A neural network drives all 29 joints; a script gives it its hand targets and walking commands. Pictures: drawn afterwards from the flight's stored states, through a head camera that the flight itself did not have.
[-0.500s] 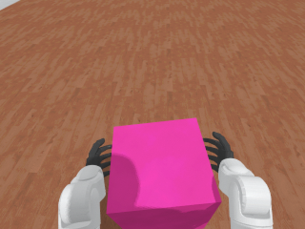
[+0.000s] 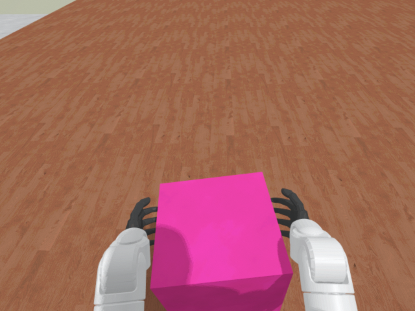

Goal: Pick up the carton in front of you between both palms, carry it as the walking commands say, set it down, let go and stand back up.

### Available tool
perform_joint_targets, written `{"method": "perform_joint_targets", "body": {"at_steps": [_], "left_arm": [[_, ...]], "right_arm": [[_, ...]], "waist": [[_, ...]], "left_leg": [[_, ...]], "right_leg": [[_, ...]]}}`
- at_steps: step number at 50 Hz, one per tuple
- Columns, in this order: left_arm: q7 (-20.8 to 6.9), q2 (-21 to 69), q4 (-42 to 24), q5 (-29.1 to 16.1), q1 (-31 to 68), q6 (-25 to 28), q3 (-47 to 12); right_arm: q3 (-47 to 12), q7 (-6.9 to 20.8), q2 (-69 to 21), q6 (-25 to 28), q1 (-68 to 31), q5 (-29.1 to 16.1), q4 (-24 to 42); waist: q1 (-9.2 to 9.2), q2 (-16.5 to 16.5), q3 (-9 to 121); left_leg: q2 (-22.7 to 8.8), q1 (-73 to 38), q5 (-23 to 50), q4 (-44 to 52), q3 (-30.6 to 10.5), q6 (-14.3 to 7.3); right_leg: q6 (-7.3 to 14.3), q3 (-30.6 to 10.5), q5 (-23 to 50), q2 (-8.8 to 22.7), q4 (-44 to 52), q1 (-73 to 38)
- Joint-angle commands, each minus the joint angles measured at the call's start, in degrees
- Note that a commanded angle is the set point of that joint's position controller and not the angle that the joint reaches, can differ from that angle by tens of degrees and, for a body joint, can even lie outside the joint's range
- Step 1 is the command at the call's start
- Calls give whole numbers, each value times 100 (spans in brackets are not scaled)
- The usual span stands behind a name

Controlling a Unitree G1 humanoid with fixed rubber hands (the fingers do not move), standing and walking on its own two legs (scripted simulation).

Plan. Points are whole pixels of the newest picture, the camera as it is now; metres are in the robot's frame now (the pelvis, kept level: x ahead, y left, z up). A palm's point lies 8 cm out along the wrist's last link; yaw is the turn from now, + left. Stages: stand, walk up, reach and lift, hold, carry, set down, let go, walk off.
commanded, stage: carry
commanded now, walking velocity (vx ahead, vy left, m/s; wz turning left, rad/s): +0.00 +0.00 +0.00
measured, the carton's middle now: (219, 252) +0.27 -0.01 -0.03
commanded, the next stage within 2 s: hold in 1.12 s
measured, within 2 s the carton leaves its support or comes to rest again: neither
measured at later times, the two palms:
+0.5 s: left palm (142, 243) +0.26 +0.14 +0.04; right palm (300, 237) +0.26 -0.16 +0.04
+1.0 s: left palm (146, 247) +0.25 +0.13 +0.04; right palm (307, 242) +0.25 -0.17 +0.04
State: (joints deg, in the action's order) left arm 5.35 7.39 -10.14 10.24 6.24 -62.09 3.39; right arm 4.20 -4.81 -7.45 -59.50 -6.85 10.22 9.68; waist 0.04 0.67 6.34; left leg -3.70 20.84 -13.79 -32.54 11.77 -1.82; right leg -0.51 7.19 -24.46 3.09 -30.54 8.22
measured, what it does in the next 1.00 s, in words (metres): stands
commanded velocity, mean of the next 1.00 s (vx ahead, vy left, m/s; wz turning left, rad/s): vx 0.00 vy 0.00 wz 0.00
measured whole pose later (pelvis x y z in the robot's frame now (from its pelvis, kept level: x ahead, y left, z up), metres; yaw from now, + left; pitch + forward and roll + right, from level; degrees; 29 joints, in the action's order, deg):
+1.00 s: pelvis -0.04 -0.02 +0.00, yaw +0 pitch +2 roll +0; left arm 2.4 8.2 9.9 14.0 12.5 -42.0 9.5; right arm 9.5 -2.4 -8.2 -41.6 -12.3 14.1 -10.1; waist 0.0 0.4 5.0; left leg -5.3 22.3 -8.3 -29.4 10.9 -0.8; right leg 1.4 8.0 -21.6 1.5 -31.4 11.4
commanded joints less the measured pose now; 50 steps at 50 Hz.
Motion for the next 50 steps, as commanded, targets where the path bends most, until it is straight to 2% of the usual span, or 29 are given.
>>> {"method": "perform_joint_targets", "body": {"at_steps": [1, 14, 19, 26, 30, 36, 50], "left_arm": [[-1453, 5047, -340, -1881, 2675, 647, -3391], [-1718, 5124, 1733, -1042, 3163, 2249, -2323], [-1794, 5321, 2021, -996, 3415, 2645, -2323], [-1767, 5483, 1619, -1201, 3155, 2370, -2764], [-1745, 5341, 1636, -1126, 2998, 2245, -2651], [-1743, 5362, 1589, -1156, 3130, 2259, -2649], [-1766, 5406, 1694, -1141, 3087, 2241, -2604]], "right_arm": [[-3355, 1426, -5244, 368, -2191, -1776, -45], [-2391, 1714, -5211, 2005, -3064, -1026, -1812], [-2392, 1784, -5379, 2404, -3311, -961, -2073], [-2774, 1749, -5504, 2131, -3042, -1186, -1648], [-2646, 1721, -5344, 2000, -2902, -1112, -1644], [-2684, 1719, -5371, 2016, -3089, -1161, -1573], [-2674, 1731, -5388, 2007, -3105, -1161, -1610]], "waist": [[-7, 2, 1167], [-5, -16, 1064], [-9, -48, 1207], [-11, -69, 1389], [-10, -53, 1310], [-10, -51, 1198], [-11, -46, 1235]], "left_leg": [[-617, -1181, 2194, 260, -679, -53], [-632, -1081, 1427, 549, -727, 7], [-642, -1135, 1454, 547, -732, 11], [-667, -1211, 1746, 476, -728, 2], [-672, -1145, 1733, 473, -731, 4], [-657, -1069, 1533, 521, -737, 32], [-653, -1061, 1560, 488, -702, 60]], "right_leg": [[98, -396, 2434, 603, 434, 250], [190, -481, 1515, 570, 663, 481], [212, -494, 1519, 553, 620, 472], [207, -476, 1762, 541, 503, 440], [204, -484, 1787, 541, 509, 488], [223, -505, 1641, 546, 571, 560], [248, -507, 1769, 545, 536, 556]]}}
